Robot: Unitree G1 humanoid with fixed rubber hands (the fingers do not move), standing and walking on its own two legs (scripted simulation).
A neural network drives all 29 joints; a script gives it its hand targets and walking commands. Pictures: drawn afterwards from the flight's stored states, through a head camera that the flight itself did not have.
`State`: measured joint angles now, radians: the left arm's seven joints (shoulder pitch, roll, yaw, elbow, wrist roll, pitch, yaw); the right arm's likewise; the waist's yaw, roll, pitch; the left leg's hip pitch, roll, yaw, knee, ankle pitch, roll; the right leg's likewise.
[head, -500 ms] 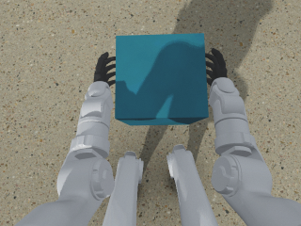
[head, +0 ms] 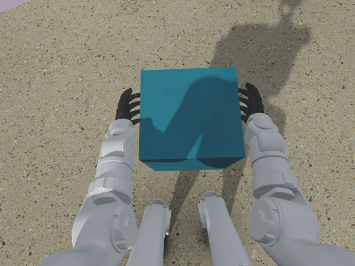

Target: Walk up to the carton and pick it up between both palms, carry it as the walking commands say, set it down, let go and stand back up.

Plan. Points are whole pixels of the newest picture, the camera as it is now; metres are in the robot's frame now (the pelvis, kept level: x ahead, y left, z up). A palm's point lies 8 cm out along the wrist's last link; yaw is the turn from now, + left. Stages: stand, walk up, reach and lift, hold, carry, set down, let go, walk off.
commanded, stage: reach and lift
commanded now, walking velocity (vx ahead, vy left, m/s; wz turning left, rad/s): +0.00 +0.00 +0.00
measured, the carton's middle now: (188, 127) +0.43 -0.03 -0.12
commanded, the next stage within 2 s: none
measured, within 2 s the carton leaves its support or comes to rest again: neither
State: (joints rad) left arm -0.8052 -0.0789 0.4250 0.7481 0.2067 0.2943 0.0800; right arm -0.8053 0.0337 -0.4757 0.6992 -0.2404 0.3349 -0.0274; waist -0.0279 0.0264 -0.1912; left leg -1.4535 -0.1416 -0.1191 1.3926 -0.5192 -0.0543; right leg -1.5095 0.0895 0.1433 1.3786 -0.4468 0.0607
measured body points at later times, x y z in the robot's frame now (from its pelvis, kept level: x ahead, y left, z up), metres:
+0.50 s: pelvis +0.03 -0.01 +0.07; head +0.16 -0.03 +0.50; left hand +0.42 +0.12 +0.02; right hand +0.41 -0.18 +0.02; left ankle +0.06 +0.13 -0.58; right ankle +0.09 -0.13 -0.58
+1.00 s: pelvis +0.04 +0.01 +0.13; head +0.13 -0.01 +0.57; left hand +0.40 +0.12 +0.09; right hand +0.39 -0.18 +0.09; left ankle +0.06 +0.13 -0.58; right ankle +0.09 -0.13 -0.58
